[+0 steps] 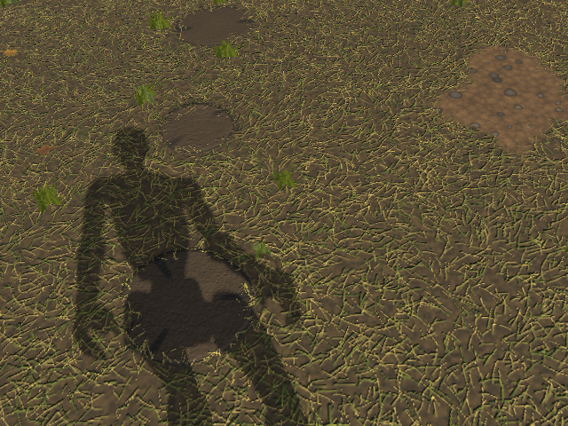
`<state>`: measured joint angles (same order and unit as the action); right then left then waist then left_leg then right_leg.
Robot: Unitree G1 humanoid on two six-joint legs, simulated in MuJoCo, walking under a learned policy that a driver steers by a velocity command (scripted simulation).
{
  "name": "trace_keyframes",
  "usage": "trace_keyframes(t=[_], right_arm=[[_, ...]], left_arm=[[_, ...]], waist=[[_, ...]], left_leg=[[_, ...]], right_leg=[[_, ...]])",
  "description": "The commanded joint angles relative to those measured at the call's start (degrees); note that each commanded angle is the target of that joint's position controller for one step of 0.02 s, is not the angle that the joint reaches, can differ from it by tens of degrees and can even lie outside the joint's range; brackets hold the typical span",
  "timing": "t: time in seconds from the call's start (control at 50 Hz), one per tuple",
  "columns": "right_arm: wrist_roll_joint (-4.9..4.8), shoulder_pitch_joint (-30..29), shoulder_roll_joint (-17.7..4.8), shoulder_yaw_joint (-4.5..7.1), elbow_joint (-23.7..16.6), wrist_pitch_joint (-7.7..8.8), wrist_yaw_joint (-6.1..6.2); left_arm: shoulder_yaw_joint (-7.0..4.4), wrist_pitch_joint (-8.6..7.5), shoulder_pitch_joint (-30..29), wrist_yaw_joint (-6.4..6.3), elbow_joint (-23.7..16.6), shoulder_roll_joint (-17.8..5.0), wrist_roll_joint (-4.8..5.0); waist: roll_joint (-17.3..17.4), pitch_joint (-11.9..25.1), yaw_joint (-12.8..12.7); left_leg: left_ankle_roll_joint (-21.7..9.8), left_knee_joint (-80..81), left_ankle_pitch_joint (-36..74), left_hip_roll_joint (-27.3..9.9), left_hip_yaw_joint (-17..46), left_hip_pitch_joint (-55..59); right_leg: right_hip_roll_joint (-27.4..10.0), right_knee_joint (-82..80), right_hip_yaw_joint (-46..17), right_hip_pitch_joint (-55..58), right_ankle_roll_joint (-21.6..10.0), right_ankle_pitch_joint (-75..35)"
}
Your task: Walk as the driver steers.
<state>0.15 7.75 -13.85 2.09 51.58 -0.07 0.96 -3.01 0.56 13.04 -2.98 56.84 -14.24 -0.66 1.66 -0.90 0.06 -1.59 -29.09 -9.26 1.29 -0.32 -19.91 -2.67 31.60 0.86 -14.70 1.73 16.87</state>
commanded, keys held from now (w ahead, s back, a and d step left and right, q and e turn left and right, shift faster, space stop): q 0.26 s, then w+q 0.70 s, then w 0.04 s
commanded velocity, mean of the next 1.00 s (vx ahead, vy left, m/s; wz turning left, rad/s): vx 0.26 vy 0.00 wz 0.52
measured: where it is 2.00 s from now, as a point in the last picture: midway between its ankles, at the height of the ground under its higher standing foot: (137, 347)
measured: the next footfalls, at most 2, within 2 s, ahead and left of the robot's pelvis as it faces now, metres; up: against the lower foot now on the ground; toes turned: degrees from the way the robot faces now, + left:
right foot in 0.54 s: +0.16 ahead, -0.11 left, +0.00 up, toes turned +21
left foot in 1.00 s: +0.29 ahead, +0.29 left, +0.00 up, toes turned +38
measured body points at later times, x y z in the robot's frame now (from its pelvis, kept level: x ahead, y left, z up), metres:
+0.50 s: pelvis +0.06 +0.00 +0.01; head +0.08 +0.01 +0.46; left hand +0.15 +0.31 -0.09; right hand +0.24 -0.25 -0.10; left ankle +0.05 +0.10 -0.73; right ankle +0.11 -0.13 -0.72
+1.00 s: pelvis +0.22 +0.11 -0.02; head +0.25 +0.14 +0.43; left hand +0.03 +0.34 -0.15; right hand +0.55 +0.05 -0.09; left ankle +0.26 +0.26 -0.74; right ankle +0.13 -0.12 -0.72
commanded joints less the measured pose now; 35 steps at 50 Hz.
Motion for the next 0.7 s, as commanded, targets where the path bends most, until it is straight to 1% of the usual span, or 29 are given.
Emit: trace_keyframes(t=[0.02, 0.06, 0.08, 0.1, 0.12, 0.14, 0.16, 0.18, 0.2, 0.22, 0.24, 0.26, 0.28, 0.3, 0.32, 0.34, 0.38, 0.44, 0.46, 0.5, 0.52, 0.54, 0.56, 0.58, 0.6, 0.62, 0.64, 0.66, 0.7], right_arm=[[-0.1, -2.7, -6.2, 2.23, -4.8, 0.07, 0.37], [-0.13, -1.6, -5.7, 2.59, -5.4, -0.37, -0.19], [-0.19, -1.4, -5.5, 2.77, -5.8, -0.55, -0.52], [-0.32, -1.2, -5.3, 2.91, -6.2, -0.7, -0.86], [-0.55, -0.6, -5.1, 3.05, -6.4, -0.84, -1.17], [-0.65, 0.3, -5.7, 3.43, -6.3, -0.97, -1.33], [-0.57, 0.5, -9.1, 4.57, -6.8, -0.99, -1.13], [-0.15, 2.9, -14.8, 6.02, -6.9, -0.94, -0.95], [0.72, 8.5, -13.3, 5.17, -6.2, 0.02, -1.32], [0.67, 7.8, -12.2, 4.54, -6.7, 1.17, -1.31], [0.04, 4.5, -12.0, 4.62, -8.0, 1.88, -1.01], [-0.71, 2.1, -12.0, 4.65, -8.7, 1.95, -0.64], [-1.18, 1.6, -10.9, 4.33, -8.8, 1.65, -0.07], [-1.31, 1.5, -10.7, 4.3, -8.8, 1.17, 0.2], [-1.4, 2.2, -10.5, 4.31, -8.8, 0.85, 0.54], [-1.37, 2.6, -10.6, 4.34, -8.9, 0.75, 0.9], [-1.24, 2.4, -11.5, 4.65, -9.1, 0.87, 1.41], [-1.21, 1.9, -12.4, 5.04, -9.9, 0.77, 1.26], [-1.31, 1.4, -12.2, 4.99, -10.3, 0.63, 1.14], [-1.59, -0.1, -11.0, 4.57, -11.2, 0.23, 1.06], [-1.6, -0.8, -9.4, 4.1, -11.8, 0.29, 0.99], [-1.65, -1.5, -5.4, 3.02, -12.7, 0.49, 0.83], [-2.45, -1.0, -3.3, 2.55, -14.9, 1.26, 0.52], [-2.13, -2.0, -7.6, 3.33, -15.8, 2.06, 0.18], [-1.86, -0.6, -10.0, 4.04, -14.7, 2.2, -0.21], [-1.45, 1.2, -10.1, 4.38, -13.4, 2.06, -0.44], [-1.17, 1.5, -9.6, 4.46, -13.1, 2.1, -0.69], [-1.17, 0.8, -8.5, 4.28, -13.3, 2.15, -1.1], [-1.41, -0.4, -6.6, 3.81, -14.1, 2.21, -1.54]], left_arm=[[-2.78, -1.38, 1.5, -1.15, -2.0, -10.3, 0.45], [-3.18, -1.53, 0.2, -1.89, -3.2, -10.5, 0.7], [-3.29, -1.57, -1.0, -2.21, -4.0, -10.6, 0.88], [-3.43, -1.53, -2.3, -2.42, -4.7, -10.8, 1.12], [-3.63, -1.32, -3.4, -2.52, -5.1, -11.1, 1.49], [-3.86, -1.02, -3.5, -2.44, -5.2, -11.3, 1.71], [-3.98, -0.75, -1.0, -2.12, -4.9, -10.5, 1.23], [-3.25, -0.75, -3.3, -2.01, -7.6, -7.9, 0.2], [-2.68, -0.87, -7.3, -1.71, -9.0, -6.8, -0.27], [-2.78, -1.07, -5.6, -1.09, -8.9, -7.1, 0.47], [-2.83, -1.04, -4.7, -0.88, -8.0, -7.1, 1.14], [-3.05, -1.1, -5.0, -1.1, -7.9, -8.0, 0.84], [-3.39, -1.26, -5.0, -1.18, -7.8, -8.8, 0.46], [-3.27, -1.55, -5.4, -0.92, -8.2, -8.1, 0.55], [-3.04, -1.94, -6.7, -0.52, -8.6, -7.3, 0.86], [-2.86, -2.42, -8.1, -0.1, -9.1, -6.8, 1.16], [-2.52, -3.52, -10.0, 0.76, -9.9, -6.3, 1.34], [-2.6, -4.98, -9.5, 1.97, -10.0, -7.0, 1.7], [-2.69, -5.36, -8.7, 2.25, -9.9, -7.1, 1.91], [-3.02, -5.98, -4.7, 2.43, -8.7, -7.2, 2.12], [-3.59, -6.07, -0.9, 2.14, -7.6, -8.5, 2.02], [-4.35, -6.04, 5.9, 1.53, -6.3, -11.6, 1.31], [-4.97, -5.89, 7.9, 1.62, -6.1, -15.9, -0.31], [-4.88, -6.31, 3.5, 1.8, -7.4, -14.7, -0.84], [-4.0, -6.43, 0.0, 1.45, -9.0, -10.9, 0.2], [-3.42, -6.34, -1.8, 1.25, -9.7, -9.0, 0.78], [-3.15, -6.17, -2.2, 1.14, -9.9, -8.5, 0.8], [-2.92, -6.25, -1.5, 1.03, -9.7, -8.4, 0.5], [-2.85, -6.57, 0.4, 1.12, -9.3, -8.5, -0.09]], waist=[[-11.3, -0.3, -0.9], [-12.0, 1.0, -0.9], [-11.9, 1.2, -0.7], [-11.6, 1.4, -0.5], [-10.7, 1.6, 0.0], [-8.7, 2.0, 0.5], [-0.2, 2.6, -0.5], [14.3, 3.0, 0.1], [13.8, 7.3, 3.7], [8.3, 9.5, 2.3], [3.2, 8.9, 0.7], [0.6, 7.6, 0.1], [0.4, 8.9, -0.4], [1.8, 8.5, -0.4], [3.6, 7.5, 0.3], [5.3, 6.4, 0.9], [6.7, 4.6, 1.1], [7.1, 4.1, 0.7], [7.1, 3.8, 0.1], [5.8, 3.2, -2.8], [4.1, 3.6, -4.7], [-3.0, 5.8, -6.7], [-14.1, 4.5, -5.3], [-14.0, -0.6, -3.6], [-12.1, -2.6, -2.5], [-10.9, -2.6, -1.7], [-10.2, -2.6, -1.6], [-9.5, -2.9, -2.0], [-8.2, -2.6, -2.7]], left_leg=[[-1.4, -5.2, -2.4, 0.3, 0.0, -4.6], [-1.7, -11.7, -7.5, -0.5, -0.4, -6.7], [-1.8, -13.6, -10.1, -1.1, -0.6, -7.4], [-2.1, -13.3, -11.6, -1.6, -0.9, -7.2], [-2.5, -10.1, -10.2, -1.6, -1.4, -5.0], [-3.3, -5.3, -4.8, -1.3, -1.0, -0.7], [-5.5, 1.7, 8.3, -4.3, 6.5, 4.4], [-13.3, 7.9, 18.8, -13.8, 25.7, 11.8], [-18.6, 10.1, 25.5, -19.2, 34.4, 18.8], [-18.5, 8.6, 27.5, -19.5, 31.7, 19.9], [-16.4, 7.5, 27.1, -17.5, 27.3, 18.6], [-14.5, 7.6, 25.8, -16.3, 24.8, 17.0], [-13.0, 8.9, 16.4, -14.3, 23.0, 15.7], [-12.3, 10.9, 5.1, -12.1, 22.5, 13.9], [-12.2, 13.3, -5.5, -10.7, 22.9, 13.4], [-12.4, 15.2, -12.4, -10.3, 23.9, 13.0], [-12.5, 16.6, -16.1, -9.8, 24.7, 11.0], [-12.1, 16.8, -17.6, -9.2, 25.7, 6.7], [-11.6, 16.5, -18.6, -8.7, 26.1, 4.8], [-9.1, 13.9, -21.6, -6.1, 25.9, -0.7], [-6.8, 9.7, -23.4, -4.0, 24.3, -6.6], [-3.3, -4.3, -26.0, 0.3, 18.2, -15.7], [-2.1, -18.0, -25.4, 6.0, 9.5, -27.1], [-1.7, -26.3, -21.4, 0.0, 9.6, -31.9], [-1.1, -29.5, -16.7, -1.7, 9.3, -33.0], [-0.2, -31.2, -13.0, -2.6, 8.5, -32.1], [0.5, -32.2, -9.7, -3.5, 7.9, -31.3], [1.1, -33.8, -6.3, -4.1, 7.2, -30.4], [2.2, -34.4, -1.1, -4.7, 5.5, -29.1]], right_leg=[[-9.9, -11.3, -9.0, 1.4, -6.8, -2.6], [-14.6, -9.1, -11.0, 3.5, -9.6, -12.6], [-16.3, -7.8, -11.3, 4.1, -10.5, -17.4], [-17.0, -6.3, -10.8, 4.4, -10.5, -21.1], [-16.4, -4.6, -9.0, 3.7, -9.4, -22.3], [-14.3, -1.8, -6.0, 1.6, -7.1, -20.3], [-9.2, 6.9, 0.0, -2.4, -3.2, -12.9], [1.8, 20.5, 6.3, -15.5, 2.6, 3.1], [4.3, 33.2, -2.3, -21.9, 2.8, 22.5], [2.6, 39.3, -6.4, -22.9, 1.9, 21.8], [1.7, 40.6, -6.8, -23.2, 1.4, 18.2], [0.8, 38.0, -7.0, -23.8, 1.3, 14.3], [-0.3, 33.7, -7.2, -21.5, 1.0, 10.7], [0.2, 29.0, -6.2, -19.6, 1.0, 8.1], [1.0, 24.1, -5.4, -18.9, 1.1, 6.5], [1.7, 19.5, -5.1, -18.0, 1.2, 5.7], [2.8, 11.1, -5.0, -14.3, 1.2, 4.8], [4.3, 3.2, -3.9, -7.0, 0.6, 2.5], [4.5, 0.5, -3.5, -4.1, 0.2, 1.0], [4.4, -7.9, -2.5, 5.0, -1.1, -4.9], [1.7, -9.9, -3.6, 12.5, -2.3, -4.8], [-8.5, -13.2, -13.4, 21.7, -5.4, 3.5], [-19.2, -20.2, -32.7, 23.6, -11.4, 19.1], [-22.4, -22.1, -37.1, 18.6, -14.1, 25.3], [-19.5, -22.5, -31.8, 17.4, -12.7, 23.3], [-16.7, -22.6, -26.1, 17.1, -10.6, 18.1], [-15.2, -23.0, -21.6, 16.2, -9.3, 12.8], [-14.2, -23.5, -17.2, 14.7, -8.9, 7.0], [-12.6, -24.3, -10.2, 12.9, -9.0, -0.8]])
